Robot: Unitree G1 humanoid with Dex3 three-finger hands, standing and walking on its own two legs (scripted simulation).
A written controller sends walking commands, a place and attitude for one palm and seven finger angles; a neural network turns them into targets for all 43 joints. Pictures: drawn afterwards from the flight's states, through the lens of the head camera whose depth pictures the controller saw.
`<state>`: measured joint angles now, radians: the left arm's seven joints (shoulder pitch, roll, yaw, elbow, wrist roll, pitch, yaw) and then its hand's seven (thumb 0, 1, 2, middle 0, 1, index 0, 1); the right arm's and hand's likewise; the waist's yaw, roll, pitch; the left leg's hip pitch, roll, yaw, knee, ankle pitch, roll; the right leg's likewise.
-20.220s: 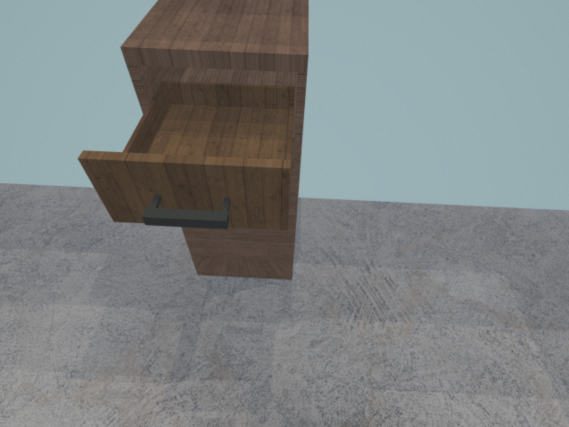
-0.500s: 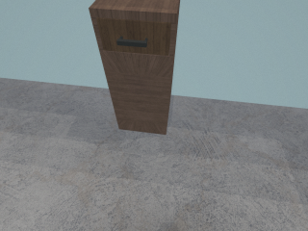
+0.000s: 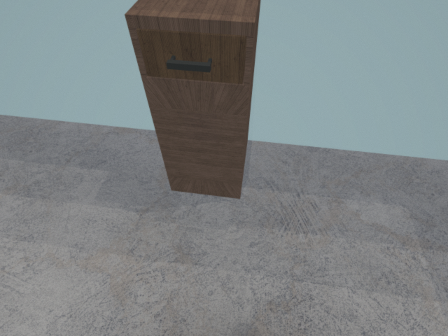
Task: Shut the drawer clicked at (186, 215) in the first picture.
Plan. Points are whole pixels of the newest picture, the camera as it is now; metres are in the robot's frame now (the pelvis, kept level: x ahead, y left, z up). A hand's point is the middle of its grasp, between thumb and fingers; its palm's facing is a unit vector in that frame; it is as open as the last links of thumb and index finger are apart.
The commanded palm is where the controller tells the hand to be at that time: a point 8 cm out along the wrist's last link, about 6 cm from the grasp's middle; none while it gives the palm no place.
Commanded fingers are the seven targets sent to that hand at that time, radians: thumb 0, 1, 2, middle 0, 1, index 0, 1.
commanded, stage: stand and wait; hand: left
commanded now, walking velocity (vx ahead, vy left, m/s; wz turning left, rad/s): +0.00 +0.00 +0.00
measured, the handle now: (190, 62) +0.87 +0.16 +0.02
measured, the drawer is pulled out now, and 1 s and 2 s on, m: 0.00 0.00 0.00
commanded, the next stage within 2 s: none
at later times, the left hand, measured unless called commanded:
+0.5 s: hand out of the picture +0.03 +0.20 -0.17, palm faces +0.04 -0.97 -0.24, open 7.4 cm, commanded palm none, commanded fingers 0.00 0.90 0.90 -0.20 -0.30 -0.20 -0.30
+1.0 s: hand out of the picture +0.04 +0.23 -0.16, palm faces +0.02 -0.96 -0.28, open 7.4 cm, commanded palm none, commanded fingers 0.00 0.90 0.90 -0.20 -0.30 -0.20 -0.30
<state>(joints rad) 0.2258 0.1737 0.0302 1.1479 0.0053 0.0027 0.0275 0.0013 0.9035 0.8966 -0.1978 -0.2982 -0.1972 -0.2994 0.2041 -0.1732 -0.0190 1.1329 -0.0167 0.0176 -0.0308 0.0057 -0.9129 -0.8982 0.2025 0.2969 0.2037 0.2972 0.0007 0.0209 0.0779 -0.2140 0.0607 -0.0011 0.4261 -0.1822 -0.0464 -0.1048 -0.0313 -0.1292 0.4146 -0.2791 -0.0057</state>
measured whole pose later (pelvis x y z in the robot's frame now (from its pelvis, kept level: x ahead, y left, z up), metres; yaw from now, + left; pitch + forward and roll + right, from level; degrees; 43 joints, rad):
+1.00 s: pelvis +0.00 +0.01 +0.00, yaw -1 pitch -2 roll +0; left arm 0.17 0.25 0.04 1.14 0.01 -0.01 0.01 0.00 0.90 0.90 -0.20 -0.30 -0.20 -0.30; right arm 0.16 -0.25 -0.02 1.12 -0.02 0.01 -0.02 0.01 -0.91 -0.90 0.20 0.30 0.20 0.30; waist 0.00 0.02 0.07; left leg -0.18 0.06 0.01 0.38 -0.16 -0.04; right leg -0.07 -0.03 -0.12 0.36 -0.25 0.00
